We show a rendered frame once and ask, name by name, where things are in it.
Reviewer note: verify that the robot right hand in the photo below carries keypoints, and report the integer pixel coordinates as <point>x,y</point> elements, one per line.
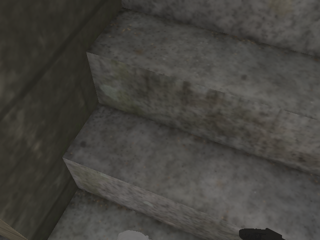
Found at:
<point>259,234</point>

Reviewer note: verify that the robot left thigh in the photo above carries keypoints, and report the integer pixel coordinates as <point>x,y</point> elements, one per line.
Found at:
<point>133,235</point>

